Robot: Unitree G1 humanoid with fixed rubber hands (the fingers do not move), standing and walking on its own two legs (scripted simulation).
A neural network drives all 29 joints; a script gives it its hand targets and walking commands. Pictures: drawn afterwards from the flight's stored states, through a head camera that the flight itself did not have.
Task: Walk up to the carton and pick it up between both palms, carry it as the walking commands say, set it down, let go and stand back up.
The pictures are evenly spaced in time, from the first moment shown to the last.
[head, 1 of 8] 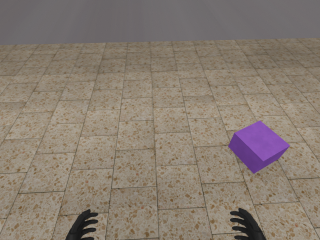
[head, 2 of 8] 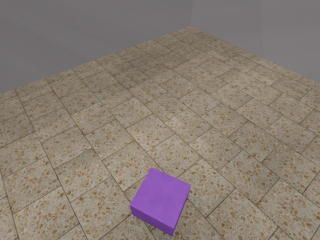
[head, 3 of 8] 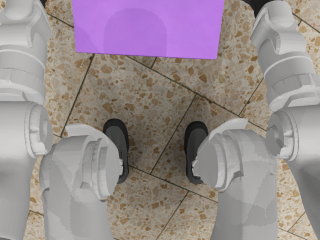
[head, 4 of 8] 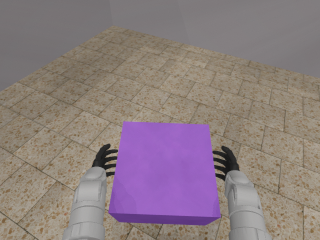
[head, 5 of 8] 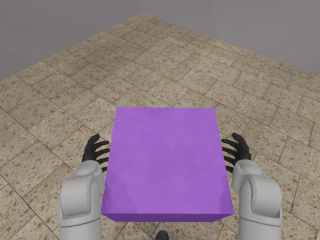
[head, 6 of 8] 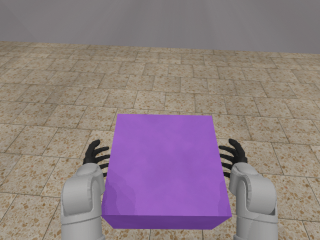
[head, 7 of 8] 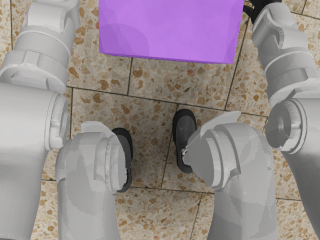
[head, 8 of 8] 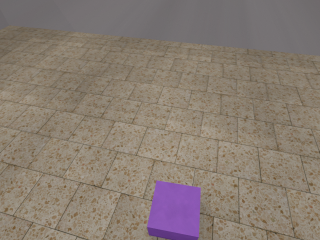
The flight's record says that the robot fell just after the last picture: no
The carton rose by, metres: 0.70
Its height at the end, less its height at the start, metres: +0.00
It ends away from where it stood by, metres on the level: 1.51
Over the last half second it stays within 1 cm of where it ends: yes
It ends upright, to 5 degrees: yes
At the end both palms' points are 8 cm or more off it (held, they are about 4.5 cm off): yes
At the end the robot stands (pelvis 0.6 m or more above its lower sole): yes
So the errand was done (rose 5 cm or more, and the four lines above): yes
